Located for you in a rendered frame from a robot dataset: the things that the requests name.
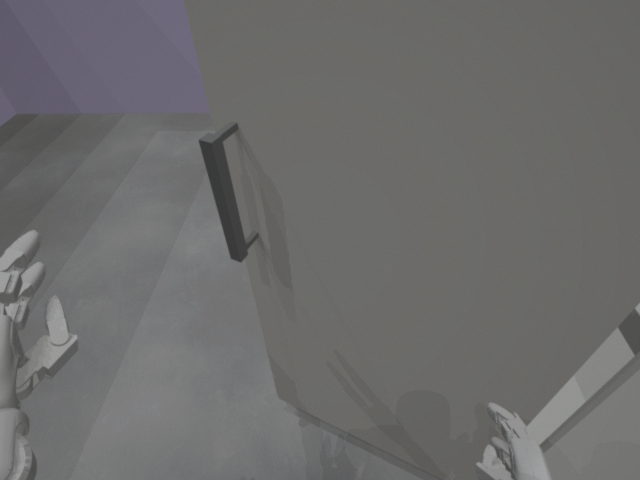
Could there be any fridge door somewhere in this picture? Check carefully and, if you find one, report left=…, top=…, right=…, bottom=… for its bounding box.
left=184, top=0, right=640, bottom=480

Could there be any right robot hand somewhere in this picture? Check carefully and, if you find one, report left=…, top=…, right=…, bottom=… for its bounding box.
left=476, top=403, right=552, bottom=480

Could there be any handle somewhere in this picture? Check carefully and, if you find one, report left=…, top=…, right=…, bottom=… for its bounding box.
left=199, top=121, right=259, bottom=262

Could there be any robot left forearm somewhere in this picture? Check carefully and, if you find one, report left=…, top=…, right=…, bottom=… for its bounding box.
left=0, top=408, right=37, bottom=480

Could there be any left robot hand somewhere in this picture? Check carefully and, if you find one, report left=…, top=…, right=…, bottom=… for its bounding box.
left=0, top=230, right=78, bottom=410

